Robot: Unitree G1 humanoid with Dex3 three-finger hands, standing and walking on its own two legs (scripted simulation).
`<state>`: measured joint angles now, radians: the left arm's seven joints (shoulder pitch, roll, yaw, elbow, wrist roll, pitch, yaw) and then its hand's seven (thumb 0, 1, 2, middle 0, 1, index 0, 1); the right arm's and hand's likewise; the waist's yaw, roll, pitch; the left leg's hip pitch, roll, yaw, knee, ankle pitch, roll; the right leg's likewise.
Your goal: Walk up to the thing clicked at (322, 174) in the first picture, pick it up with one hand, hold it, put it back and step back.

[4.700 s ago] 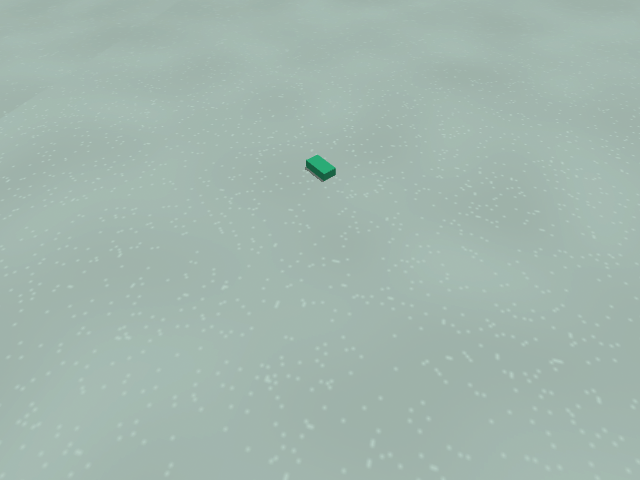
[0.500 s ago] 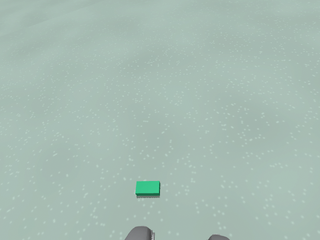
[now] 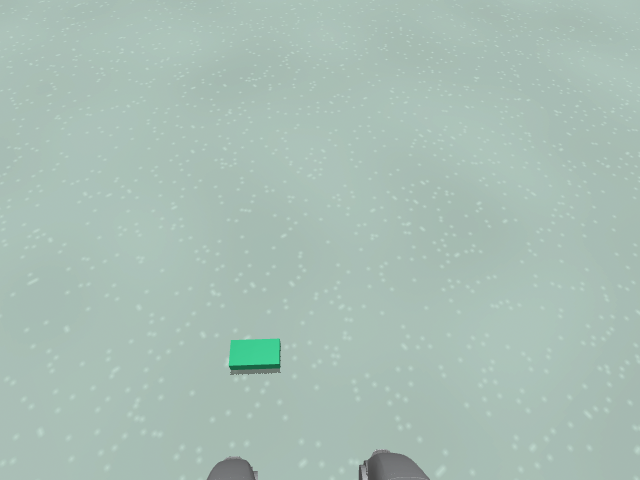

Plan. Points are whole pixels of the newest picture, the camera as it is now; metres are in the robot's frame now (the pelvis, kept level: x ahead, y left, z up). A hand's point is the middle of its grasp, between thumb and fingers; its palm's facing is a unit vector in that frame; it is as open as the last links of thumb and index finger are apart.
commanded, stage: walk up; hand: left
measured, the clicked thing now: (255, 354) +0.49 +0.18 -0.71
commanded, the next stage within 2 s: none
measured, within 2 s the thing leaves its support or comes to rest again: neither
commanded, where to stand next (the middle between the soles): +0.09 -0.02 m, yaw +1 degrees
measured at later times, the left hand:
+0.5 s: hand out of the picture +0.11 +0.22 -0.12, palm faces -0.03 -0.93 -0.37, open 7.4 cm
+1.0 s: hand out of the picture +0.12 +0.23 -0.10, palm faces -0.02 -0.95 -0.32, open 7.4 cm
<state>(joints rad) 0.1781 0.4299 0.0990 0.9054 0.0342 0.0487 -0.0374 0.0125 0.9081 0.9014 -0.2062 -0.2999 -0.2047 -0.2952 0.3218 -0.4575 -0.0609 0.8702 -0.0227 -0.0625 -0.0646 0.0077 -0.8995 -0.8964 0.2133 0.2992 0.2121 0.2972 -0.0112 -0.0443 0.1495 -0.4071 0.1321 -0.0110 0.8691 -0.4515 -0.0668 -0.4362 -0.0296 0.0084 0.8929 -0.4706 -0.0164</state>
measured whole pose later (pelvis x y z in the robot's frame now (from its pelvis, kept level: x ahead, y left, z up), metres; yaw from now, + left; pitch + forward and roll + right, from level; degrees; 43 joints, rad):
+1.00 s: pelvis +0.01 -0.01 +0.05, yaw -1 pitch -3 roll -1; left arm 0.06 0.34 0.01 1.13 0.00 -0.02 -0.01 0.01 0.91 0.90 -0.21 -0.30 -0.21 -0.30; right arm 0.07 -0.36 0.01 1.15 0.00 -0.02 0.01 0.01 -0.91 -0.90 0.21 0.30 0.20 0.30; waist -0.01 0.01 0.06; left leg -0.21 0.02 0.05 0.36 -0.10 0.02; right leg -0.11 0.02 -0.01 0.35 -0.19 0.00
